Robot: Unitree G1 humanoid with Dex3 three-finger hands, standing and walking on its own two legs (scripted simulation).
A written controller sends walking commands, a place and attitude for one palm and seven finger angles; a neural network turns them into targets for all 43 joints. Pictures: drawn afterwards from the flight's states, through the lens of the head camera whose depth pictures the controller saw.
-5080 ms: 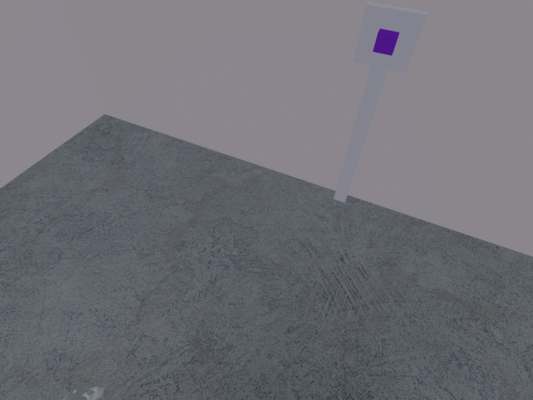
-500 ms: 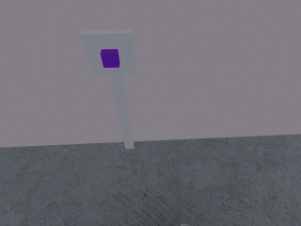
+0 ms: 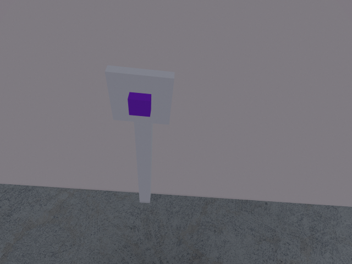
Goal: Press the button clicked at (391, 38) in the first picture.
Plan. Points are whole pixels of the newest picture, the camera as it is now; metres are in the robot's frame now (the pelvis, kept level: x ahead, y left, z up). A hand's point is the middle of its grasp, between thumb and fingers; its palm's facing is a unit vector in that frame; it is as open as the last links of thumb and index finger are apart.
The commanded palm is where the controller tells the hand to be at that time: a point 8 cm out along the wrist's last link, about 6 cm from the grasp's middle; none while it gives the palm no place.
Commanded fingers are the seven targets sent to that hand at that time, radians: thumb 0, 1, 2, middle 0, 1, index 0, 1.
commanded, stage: come to a stop and stand still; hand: left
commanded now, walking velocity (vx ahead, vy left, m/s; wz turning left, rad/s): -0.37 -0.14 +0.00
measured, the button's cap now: (140, 103) +0.51 +0.16 +0.05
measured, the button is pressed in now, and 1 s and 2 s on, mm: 0 0 0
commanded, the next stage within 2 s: none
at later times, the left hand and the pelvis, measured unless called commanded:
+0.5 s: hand out of the picture +0.02 +0.12 -0.15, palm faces +0.03 -0.96 -0.26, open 7.3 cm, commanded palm none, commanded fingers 0.00 0.90 0.90 -0.20 -0.30 -0.20 -0.30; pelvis -0.01 -0.07 +0.01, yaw -1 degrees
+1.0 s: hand out of the picture -0.01 +0.20 -0.17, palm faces +0.02 -0.97 -0.24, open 7.4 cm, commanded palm none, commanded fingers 0.00 0.90 0.90 -0.20 -0.30 -0.20 -0.30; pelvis -0.02 +0.00 +0.00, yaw +0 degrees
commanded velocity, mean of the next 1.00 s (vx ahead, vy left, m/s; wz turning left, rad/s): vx -0.01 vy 0.06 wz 0.00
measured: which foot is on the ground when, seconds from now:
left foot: down 0.00-0.36, up 0.38-0.76, down 0.78-1.00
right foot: up 0.00-0.34, down 0.36-1.00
